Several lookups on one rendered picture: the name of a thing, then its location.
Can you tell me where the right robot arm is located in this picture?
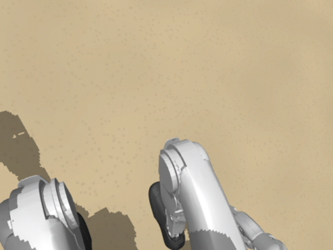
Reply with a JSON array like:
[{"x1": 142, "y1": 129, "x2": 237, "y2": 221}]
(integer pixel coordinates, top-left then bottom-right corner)
[{"x1": 252, "y1": 233, "x2": 287, "y2": 250}]

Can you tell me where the left robot foot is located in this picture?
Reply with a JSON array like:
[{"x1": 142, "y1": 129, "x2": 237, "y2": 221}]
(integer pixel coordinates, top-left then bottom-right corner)
[{"x1": 77, "y1": 212, "x2": 92, "y2": 250}]

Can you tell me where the right robot foot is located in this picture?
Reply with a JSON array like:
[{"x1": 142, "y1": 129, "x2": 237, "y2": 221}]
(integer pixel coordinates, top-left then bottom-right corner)
[{"x1": 149, "y1": 182, "x2": 185, "y2": 250}]

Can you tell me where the right robot hand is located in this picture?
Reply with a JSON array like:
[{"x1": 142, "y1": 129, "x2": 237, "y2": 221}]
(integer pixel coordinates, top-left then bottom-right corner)
[{"x1": 230, "y1": 205, "x2": 265, "y2": 249}]

